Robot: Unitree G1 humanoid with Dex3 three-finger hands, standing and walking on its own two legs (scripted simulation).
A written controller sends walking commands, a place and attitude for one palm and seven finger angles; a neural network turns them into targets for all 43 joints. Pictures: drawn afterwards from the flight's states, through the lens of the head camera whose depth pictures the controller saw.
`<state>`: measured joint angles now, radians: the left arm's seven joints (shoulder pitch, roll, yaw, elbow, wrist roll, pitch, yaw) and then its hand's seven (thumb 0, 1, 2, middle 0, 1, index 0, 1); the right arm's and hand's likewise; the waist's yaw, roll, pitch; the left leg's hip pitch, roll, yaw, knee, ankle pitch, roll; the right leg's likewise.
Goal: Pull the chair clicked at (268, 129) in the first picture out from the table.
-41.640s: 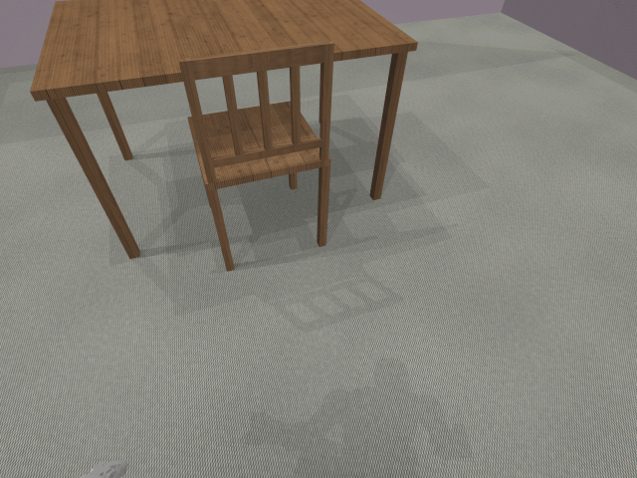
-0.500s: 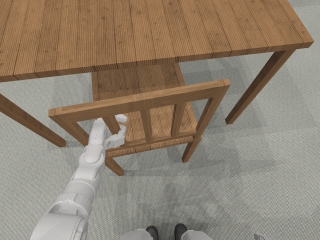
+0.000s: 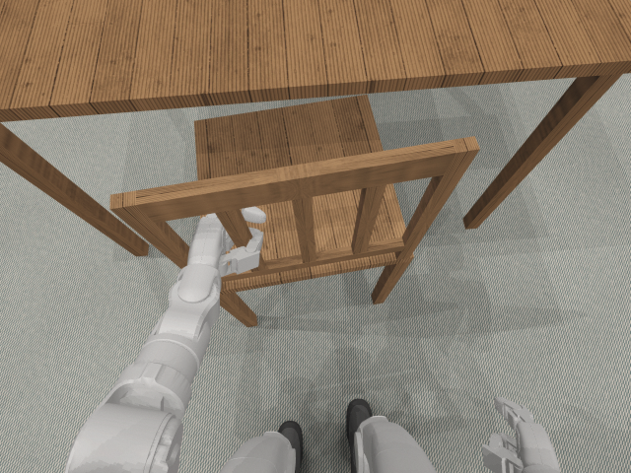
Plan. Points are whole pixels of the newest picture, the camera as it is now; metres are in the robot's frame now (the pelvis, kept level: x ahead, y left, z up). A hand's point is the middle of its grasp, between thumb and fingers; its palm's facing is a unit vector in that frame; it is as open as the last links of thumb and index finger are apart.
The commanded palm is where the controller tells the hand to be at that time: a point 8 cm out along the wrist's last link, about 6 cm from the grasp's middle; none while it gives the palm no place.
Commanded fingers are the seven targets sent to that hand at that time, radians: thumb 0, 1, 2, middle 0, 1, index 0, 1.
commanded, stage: step backward, pulling the chair out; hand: left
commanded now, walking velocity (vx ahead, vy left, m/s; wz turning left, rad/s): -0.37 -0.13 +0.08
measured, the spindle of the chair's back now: (305, 231) +0.43 +0.02 -0.11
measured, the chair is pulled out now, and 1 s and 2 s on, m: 0.05 0.12 0.21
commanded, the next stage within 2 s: none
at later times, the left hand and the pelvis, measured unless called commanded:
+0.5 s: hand (250, 283) +0.34 +0.09 -0.07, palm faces -0.12 -0.98 -0.15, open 5.3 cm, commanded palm +0.33 +0.14 -0.07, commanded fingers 0.00 0.90 0.90 -0.50 -1.45 -0.50 -1.45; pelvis -0.03 +0.00 +0.00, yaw +1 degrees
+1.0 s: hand (244, 307) +0.31 +0.10 -0.07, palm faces -0.19 -0.97 -0.13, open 5.4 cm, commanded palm +0.29 +0.15 -0.07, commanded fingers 0.00 0.90 0.90 -0.50 -1.45 -0.50 -1.45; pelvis -0.07 +0.03 +0.01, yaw +0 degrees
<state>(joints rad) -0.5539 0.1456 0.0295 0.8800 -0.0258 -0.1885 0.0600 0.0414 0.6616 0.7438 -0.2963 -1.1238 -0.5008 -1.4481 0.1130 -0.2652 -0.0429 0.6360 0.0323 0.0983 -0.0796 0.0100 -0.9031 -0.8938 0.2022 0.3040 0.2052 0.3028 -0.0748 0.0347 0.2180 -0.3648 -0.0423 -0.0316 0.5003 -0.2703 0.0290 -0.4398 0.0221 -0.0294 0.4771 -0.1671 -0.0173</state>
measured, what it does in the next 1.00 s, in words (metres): steps on the spot: left foot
